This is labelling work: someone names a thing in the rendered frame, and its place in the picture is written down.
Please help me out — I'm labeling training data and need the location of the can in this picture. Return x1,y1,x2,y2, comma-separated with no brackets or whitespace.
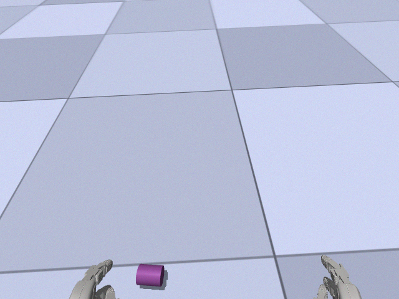
136,264,164,287

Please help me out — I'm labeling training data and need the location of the right robot hand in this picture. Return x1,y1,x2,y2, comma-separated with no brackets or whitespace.
313,255,362,299

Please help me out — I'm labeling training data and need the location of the left robot hand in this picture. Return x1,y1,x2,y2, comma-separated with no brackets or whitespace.
69,259,119,299

